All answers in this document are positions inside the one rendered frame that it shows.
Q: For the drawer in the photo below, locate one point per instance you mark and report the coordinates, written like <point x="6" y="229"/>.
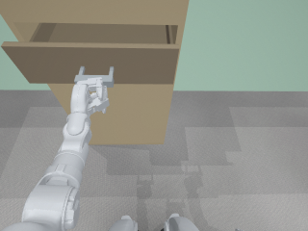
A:
<point x="141" y="54"/>

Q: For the right robot thigh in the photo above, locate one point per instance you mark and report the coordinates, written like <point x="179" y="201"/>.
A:
<point x="179" y="224"/>

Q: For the left robot shin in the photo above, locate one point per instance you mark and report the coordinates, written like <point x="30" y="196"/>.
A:
<point x="126" y="217"/>

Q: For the robot left forearm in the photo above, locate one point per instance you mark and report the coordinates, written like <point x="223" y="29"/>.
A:
<point x="68" y="164"/>

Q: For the handle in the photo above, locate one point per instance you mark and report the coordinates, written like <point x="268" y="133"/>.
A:
<point x="108" y="80"/>

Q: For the robot left upper arm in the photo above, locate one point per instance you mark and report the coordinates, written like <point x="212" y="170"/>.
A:
<point x="50" y="208"/>

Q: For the cabinet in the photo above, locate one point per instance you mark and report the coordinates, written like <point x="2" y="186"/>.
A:
<point x="137" y="113"/>

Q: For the left robot hand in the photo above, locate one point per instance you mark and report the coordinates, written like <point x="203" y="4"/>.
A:
<point x="82" y="101"/>

